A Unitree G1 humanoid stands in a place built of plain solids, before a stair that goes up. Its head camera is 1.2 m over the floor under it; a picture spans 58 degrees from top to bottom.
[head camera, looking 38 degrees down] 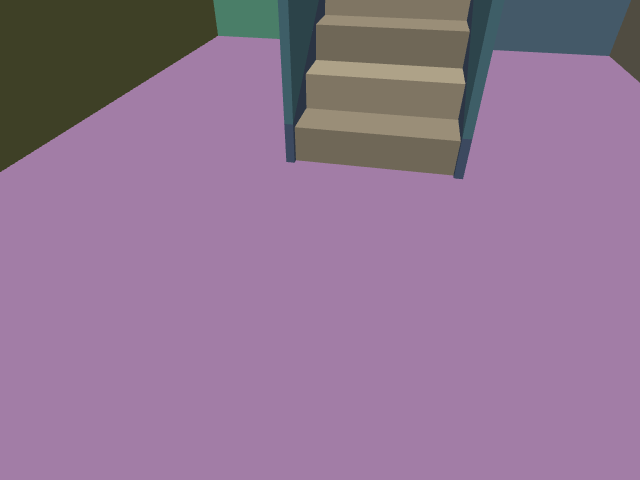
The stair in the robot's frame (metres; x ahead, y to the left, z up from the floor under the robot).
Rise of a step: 0.20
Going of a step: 0.29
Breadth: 0.91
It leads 12 degrees to the right of straight ahead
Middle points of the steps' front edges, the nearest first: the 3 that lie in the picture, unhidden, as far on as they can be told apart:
2.21 -0.30 0.21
2.49 -0.36 0.41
2.78 -0.42 0.62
